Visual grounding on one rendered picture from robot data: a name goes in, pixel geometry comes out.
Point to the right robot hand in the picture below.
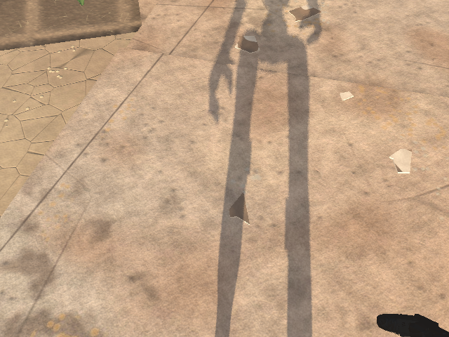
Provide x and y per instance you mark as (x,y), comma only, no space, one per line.
(410,326)

